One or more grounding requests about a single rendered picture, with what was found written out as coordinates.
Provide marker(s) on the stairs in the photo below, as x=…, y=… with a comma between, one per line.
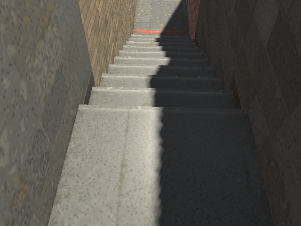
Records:
x=161, y=98

